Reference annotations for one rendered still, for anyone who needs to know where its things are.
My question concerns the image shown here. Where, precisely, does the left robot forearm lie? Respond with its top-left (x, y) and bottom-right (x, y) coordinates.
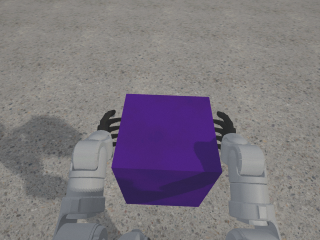
top-left (52, 130), bottom-right (114, 240)

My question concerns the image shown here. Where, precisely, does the right robot forearm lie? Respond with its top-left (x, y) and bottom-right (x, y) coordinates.
top-left (220, 133), bottom-right (282, 240)

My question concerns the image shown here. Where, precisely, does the left robot hand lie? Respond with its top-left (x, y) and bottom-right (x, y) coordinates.
top-left (97, 110), bottom-right (121, 147)

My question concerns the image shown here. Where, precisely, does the right robot hand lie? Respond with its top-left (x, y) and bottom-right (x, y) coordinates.
top-left (213, 111), bottom-right (236, 149)

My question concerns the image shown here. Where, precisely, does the carton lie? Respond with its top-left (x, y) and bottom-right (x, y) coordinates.
top-left (111, 94), bottom-right (222, 207)

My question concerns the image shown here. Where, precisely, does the right robot upper arm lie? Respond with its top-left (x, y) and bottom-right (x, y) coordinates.
top-left (225, 228), bottom-right (279, 240)

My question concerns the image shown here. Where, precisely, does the left robot upper arm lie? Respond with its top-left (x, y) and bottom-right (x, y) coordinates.
top-left (54, 223), bottom-right (108, 240)

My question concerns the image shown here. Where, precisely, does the left robot shin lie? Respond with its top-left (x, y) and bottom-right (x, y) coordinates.
top-left (131, 228), bottom-right (144, 235)

